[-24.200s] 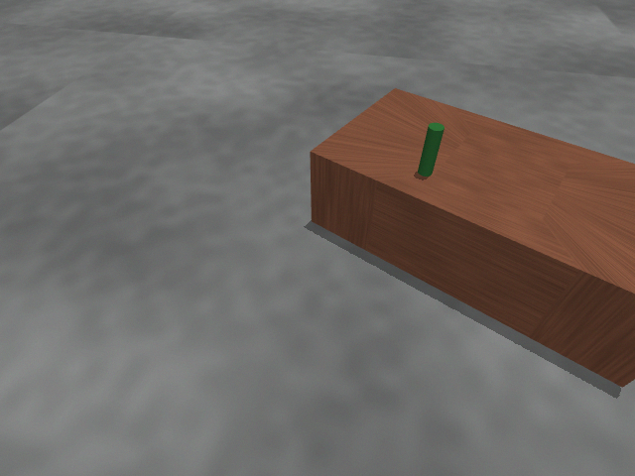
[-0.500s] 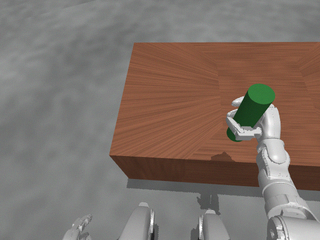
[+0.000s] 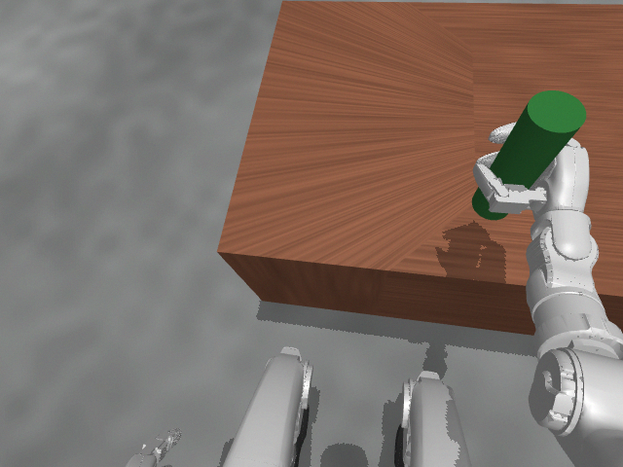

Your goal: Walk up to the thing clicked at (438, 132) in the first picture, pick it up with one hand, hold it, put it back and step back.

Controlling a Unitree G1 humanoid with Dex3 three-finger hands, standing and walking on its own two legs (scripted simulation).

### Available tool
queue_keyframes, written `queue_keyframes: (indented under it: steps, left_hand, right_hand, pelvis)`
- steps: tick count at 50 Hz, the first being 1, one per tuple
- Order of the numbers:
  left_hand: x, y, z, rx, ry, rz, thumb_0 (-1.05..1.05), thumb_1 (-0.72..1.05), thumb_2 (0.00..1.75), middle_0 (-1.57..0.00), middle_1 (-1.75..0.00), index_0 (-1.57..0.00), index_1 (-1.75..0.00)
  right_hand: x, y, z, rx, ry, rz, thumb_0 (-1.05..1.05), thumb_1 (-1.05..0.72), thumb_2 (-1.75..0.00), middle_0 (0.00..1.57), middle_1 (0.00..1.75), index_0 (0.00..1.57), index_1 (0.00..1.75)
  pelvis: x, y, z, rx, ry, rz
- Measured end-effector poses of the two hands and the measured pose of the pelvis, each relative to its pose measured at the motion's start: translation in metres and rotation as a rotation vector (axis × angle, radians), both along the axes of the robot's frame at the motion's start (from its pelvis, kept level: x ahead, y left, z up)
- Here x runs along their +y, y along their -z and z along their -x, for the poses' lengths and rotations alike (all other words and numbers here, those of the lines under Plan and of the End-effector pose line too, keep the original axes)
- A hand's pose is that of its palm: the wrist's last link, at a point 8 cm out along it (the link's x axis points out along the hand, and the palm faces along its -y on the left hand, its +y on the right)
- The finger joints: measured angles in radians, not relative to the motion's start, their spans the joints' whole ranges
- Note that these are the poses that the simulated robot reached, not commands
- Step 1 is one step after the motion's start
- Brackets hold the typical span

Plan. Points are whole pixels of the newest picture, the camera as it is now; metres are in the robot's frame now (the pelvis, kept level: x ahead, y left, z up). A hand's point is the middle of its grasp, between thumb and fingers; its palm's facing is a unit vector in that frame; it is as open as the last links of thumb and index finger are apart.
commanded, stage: crouch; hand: right
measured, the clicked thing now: (517, 166) +0.50 -0.17 +0.02
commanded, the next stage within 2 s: lower in 0.36 s
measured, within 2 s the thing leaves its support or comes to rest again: neither
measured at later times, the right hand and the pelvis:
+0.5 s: hand (492, 167) +0.53 -0.16 -0.02, palm faces +0.04 +1.00 -0.01, open 7.0 cm; pelvis +0.00 +0.00 -0.04, yaw +0 degrees
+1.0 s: hand (477, 184) +0.54 -0.16 -0.09, palm faces +0.04 +1.00 -0.02, open 7.0 cm; pelvis -0.01 +0.00 -0.10, yaw +0 degrees
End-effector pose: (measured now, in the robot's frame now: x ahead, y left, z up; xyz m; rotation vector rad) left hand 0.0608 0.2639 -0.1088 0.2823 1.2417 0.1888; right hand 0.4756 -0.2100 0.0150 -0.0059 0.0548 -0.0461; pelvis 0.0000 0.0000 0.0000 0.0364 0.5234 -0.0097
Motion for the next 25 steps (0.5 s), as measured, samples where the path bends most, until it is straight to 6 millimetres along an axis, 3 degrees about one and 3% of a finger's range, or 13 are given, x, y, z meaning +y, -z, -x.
queue_keyframes:
  steps: [25]
  left_hand:
    - [-0.002, 0.038, 0.022, 0.091, -0.025, -0.008, 0.00, 0.91, 0.89, -0.20, -0.30, -0.21, -0.29]
  right_hand:
    - [0.001, 0.037, -0.033, 0.022, -0.007, 0.005, -0.03, 0.05, -1.09, 0.87, 1.03, 0.93, 1.01]
  pelvis:
    - [-0.004, 0.038, 0.005, 0.065, 0.001, -0.011]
